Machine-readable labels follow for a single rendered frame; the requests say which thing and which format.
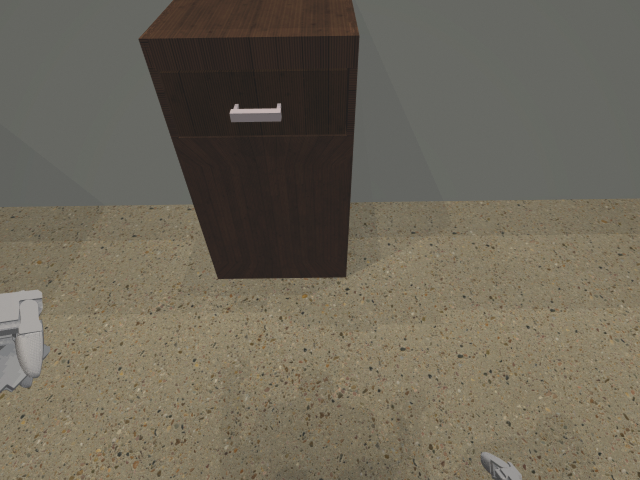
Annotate cabinet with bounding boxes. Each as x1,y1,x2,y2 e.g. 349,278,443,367
139,0,359,279

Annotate handle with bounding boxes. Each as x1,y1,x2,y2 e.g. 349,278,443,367
229,103,282,122

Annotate left robot hand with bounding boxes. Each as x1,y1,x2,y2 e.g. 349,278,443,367
0,290,50,393

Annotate drawer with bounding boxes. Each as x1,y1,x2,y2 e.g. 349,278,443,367
160,68,348,136

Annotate right robot hand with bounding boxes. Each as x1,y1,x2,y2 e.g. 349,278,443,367
480,452,522,480

